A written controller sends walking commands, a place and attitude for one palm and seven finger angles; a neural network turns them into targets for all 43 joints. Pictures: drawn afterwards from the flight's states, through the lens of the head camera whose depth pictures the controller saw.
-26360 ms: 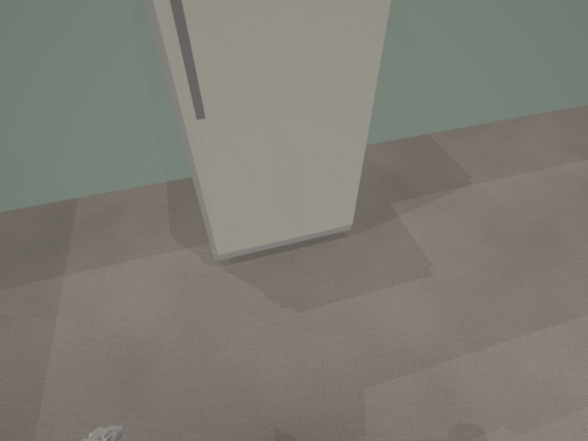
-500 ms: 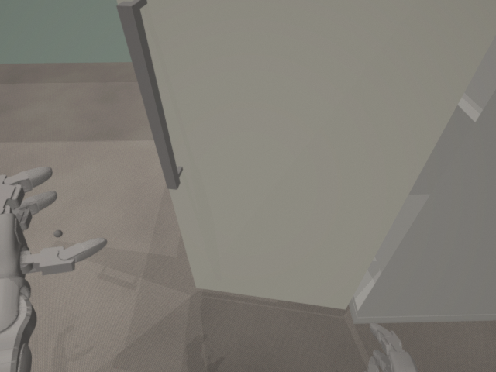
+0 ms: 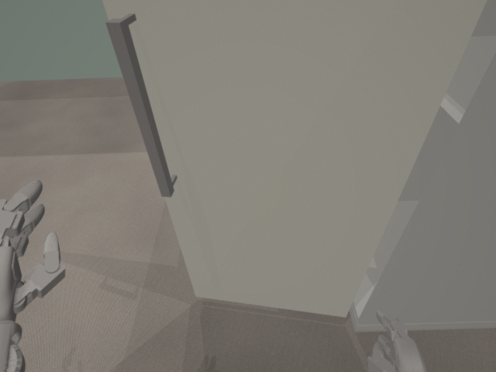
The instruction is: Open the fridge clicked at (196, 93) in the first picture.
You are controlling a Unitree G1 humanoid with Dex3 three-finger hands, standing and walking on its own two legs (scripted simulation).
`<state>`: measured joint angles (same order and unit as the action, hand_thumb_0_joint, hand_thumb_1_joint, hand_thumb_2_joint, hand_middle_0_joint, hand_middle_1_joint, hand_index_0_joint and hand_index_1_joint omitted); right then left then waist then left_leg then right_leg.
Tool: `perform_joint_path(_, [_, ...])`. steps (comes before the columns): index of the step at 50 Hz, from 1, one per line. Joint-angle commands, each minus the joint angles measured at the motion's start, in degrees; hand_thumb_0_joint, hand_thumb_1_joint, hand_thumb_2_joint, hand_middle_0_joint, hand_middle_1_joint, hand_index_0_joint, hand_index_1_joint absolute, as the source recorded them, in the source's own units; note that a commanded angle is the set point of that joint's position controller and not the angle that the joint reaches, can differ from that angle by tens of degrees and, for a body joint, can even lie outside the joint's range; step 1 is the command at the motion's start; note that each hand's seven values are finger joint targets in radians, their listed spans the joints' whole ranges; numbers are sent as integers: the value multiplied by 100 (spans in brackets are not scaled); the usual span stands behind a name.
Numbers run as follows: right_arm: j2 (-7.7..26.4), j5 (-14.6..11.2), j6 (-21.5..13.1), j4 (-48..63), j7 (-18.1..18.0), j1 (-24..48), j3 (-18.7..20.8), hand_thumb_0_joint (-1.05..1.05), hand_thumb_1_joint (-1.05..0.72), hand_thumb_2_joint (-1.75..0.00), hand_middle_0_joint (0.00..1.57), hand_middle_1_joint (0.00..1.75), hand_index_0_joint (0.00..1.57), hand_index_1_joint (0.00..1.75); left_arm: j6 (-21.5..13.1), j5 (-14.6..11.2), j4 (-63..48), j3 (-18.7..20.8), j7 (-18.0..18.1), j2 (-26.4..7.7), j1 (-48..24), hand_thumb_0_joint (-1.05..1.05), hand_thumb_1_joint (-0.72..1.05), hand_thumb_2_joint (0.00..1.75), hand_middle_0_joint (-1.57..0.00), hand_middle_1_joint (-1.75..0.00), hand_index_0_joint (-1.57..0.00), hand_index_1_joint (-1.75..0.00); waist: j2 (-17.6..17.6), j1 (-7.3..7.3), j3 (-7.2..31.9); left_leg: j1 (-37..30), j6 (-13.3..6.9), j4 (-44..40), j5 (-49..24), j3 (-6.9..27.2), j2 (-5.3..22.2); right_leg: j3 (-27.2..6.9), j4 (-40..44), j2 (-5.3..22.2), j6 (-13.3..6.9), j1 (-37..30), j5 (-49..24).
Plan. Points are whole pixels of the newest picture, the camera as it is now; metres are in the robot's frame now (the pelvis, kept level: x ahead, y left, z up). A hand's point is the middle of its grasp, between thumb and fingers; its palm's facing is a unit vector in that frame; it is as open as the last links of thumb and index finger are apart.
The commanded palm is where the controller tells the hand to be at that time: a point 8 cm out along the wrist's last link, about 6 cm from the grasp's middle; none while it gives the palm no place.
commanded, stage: draw the hand back to the body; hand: left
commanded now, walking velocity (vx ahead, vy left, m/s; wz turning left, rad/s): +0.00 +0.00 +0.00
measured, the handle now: (152, 119) +0.52 +0.28 +0.16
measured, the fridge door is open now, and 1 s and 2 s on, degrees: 80 80 80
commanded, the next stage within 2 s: step back with the hand held close in 0.24 s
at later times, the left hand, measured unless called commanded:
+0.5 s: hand (58, 253) +0.20 +0.28 +0.16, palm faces +0.45 -0.80 -0.40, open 7.4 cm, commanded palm +0.13 +0.32 +0.17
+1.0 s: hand out of the picture +0.10 +0.33 +0.15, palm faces +0.52 -0.75 -0.41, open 7.4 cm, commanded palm +0.05 +0.35 +0.17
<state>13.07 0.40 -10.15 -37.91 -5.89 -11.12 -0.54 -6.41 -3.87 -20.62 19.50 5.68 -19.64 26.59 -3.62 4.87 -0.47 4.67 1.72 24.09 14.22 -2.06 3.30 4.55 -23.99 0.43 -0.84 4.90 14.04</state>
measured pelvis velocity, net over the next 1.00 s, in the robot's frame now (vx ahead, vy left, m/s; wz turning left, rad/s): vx -0.08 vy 0.04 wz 0.04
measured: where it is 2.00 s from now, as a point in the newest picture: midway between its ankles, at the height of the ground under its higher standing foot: outside the picture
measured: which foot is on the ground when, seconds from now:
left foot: down 0.00-1.00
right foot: down 0.00-1.00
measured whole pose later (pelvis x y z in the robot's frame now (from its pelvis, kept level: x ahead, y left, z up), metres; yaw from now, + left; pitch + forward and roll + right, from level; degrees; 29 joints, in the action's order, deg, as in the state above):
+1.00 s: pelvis -0.08 +0.04 -0.02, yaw +2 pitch -1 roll -2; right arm 11.1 -0.1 -6.4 -32.6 -4.7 -12.6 -1.8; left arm -13.6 -0.8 -26.7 25.2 8.3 -21.1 27.1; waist 0.0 2.0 -1.7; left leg 24.2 -2.1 39.0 13.7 -0.7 0.8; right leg -0.7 -35.2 0.8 3.1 19.5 14.5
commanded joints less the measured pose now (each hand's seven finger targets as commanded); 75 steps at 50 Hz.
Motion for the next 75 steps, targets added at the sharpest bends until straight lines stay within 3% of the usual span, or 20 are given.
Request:
perform_joint_path(1, [520,2,-279,858,-91,706,149,0,-90,-90,20,30,20,30,-313,8,-975,709,145,-1144,-981,0,90,90,-20,-30,-20,-30,221,-116,37,145,-363,-349,-595,-209,-316,-256,649,8,185,284,-444])
perform_joint_path(17, [506,40,-311,817,-63,772,148,0,-90,-90,20,30,20,30,-296,39,-984,833,161,-1217,-798,0,90,90,-20,-30,-20,-30,43,-29,94,113,-325,-396,-983,-161,-306,-200,583,-13,155,43,-921])
perform_joint_path(18, [472,27,-316,864,-34,755,129,0,-90,-90,20,30,20,30,-320,45,-1220,517,147,-970,-999,0,90,90,-20,-30,-20,-30,34,-90,188,98,-322,-397,-1001,-129,-289,-186,493,17,146,-35,-901])
perform_joint_path(19, [702,-21,-143,1044,18,797,156,0,-90,-90,20,30,20,30,-556,94,-1478,1181,229,-1701,-1695,0,90,90,-20,-30,-20,-30,196,-300,-256,674,-388,-4,-712,-107,-157,-727,806,312,102,603,-1235])
perform_joint_path(21, [521,0,79,996,57,722,151,0,-90,-90,20,30,20,30,-536,140,-871,674,154,-1086,-662,0,90,90,-20,-30,-20,-30,930,-325,-64,692,-386,391,-539,-104,-244,-856,836,662,40,726,-1426])
perform_joint_path(28, [596,-42,513,1411,25,608,243,0,-90,-90,20,30,20,30,-617,117,-1703,1089,300,-1381,298,0,90,90,-20,-30,-20,-30,112,-360,1124,699,-322,198,-2291,104,29,-395,-248,459,104,24,-2756])
perform_joint_path(33, [628,-42,614,1632,-33,564,273,0,-90,-90,20,30,20,30,-666,103,-2251,1361,384,-1603,302,0,90,90,-20,-30,-20,-30,-180,-334,1274,1132,-359,41,-2544,339,245,-326,-779,179,179,-204,-2614])
perform_joint_path(41, [770,-59,308,1557,9,386,294,0,-90,-90,20,30,20,30,-851,250,-1887,1239,384,-1225,84,0,90,90,-20,-30,-20,-30,-853,-375,430,3592,-737,-817,1311,814,751,-331,-1740,-112,245,-712,-741])
perform_joint_path(47, [782,-35,70,1420,29,286,292,0,-90,-90,20,30,20,30,-1091,354,-1814,1145,332,-1245,-450,0,90,90,-20,-30,-20,-30,-147,-472,204,3630,-634,-338,2241,766,355,-817,-1132,-13,169,-93,-701])
perform_joint_path(50, [713,-67,-69,1348,31,265,273,0,-90,-90,20,30,20,30,-1156,309,-2013,999,347,-1212,-669,0,90,90,-20,-30,-20,-30,-182,-496,563,2885,-493,-230,1554,717,241,-730,-1075,-61,176,277,-886])
perform_joint_path(56, [672,-53,-172,1375,43,330,292,0,-90,-90,20,30,20,30,-1288,384,-1964,1281,347,-1324,-500,0,90,90,-20,-30,-20,-30,-360,-407,511,3878,-625,-348,2882,742,347,-826,-1300,-162,159,-198,186])
perform_joint_path(58, [605,-25,-159,1360,58,295,296,0,-90,-90,20,30,20,30,-1323,359,-1866,1352,351,-1395,-418,0,90,90,-20,-30,-20,-30,83,-416,370,3630,-475,184,2689,482,54,-1281,-572,115,1,401,804])
perform_joint_path(61, [459,20,-44,1057,161,184,249,0,-90,-90,20,30,20,30,-1268,256,-1613,1232,408,-1494,-286,0,90,90,-20,-30,-20,-30,1283,-466,261,1965,-57,2301,1399,-15,-506,-2401,1014,1273,-547,2523,1914])
perform_joint_path(64, [408,21,108,963,209,184,227,0,-90,-90,20,30,20,30,-1145,239,-1528,1143,456,-1503,-382,0,90,90,-20,-30,-20,-30,1619,-542,428,1276,-112,2582,1121,-34,-460,-1837,1017,1378,-504,2895,1434])
perform_joint_path(66, [492,-47,113,1045,162,231,207,0,-90,-90,20,30,20,30,-1126,184,-1565,1150,448,-1518,-392,0,90,90,-20,-30,-20,-30,992,-589,149,1216,-206,768,1080,101,-335,-1187,343,769,-122,2794,1288])
perform_joint_path(67, [705,-69,79,1154,94,366,236,0,-90,-90,20,30,20,30,-1162,163,-1769,1137,440,-1504,-426,0,90,90,-20,-30,-20,-30,-310,-558,-22,1932,-485,-497,1518,1063,312,-794,-967,178,94,2439,1221])
perform_joint_path(68, [853,-48,10,1278,37,455,274,0,-90,-90,20,30,20,30,-1254,252,-2002,1318,476,-1508,-341,0,90,90,-20,-30,-20,-30,-1811,-448,129,3298,-982,-1505,1971,2602,1610,-357,-3015,-484,313,1336,981])
perform_joint_path(69, [531,71,-66,1170,30,249,307,0,-90,-90,20,30,20,30,-1259,293,-1988,1440,524,-1642,-426,0,90,90,-20,-30,-20,-30,-1292,-497,221,3134,-1283,-1588,1000,2810,1954,-795,-4390,-479,217,1638,1373])
perform_joint_path(71, [660,-18,-183,1036,170,240,534,0,-90,-90,20,30,20,30,-1324,216,-2130,1425,445,-1580,-231,0,90,90,-20,-30,-20,-30,-701,-436,879,2650,-1139,-1274,1454,2047,1808,-964,-5041,-521,195,1523,1485])
perform_joint_path(75, [594,-19,-346,923,274,321,505,0,-90,-90,20,30,20,30,-1179,132,-2517,1117,499,-1230,98,0,90,90,-20,-30,-20,-30,-937,-385,1065,1340,-955,-968,568,1314,1285,-416,-3276,-385,229,1743,1548])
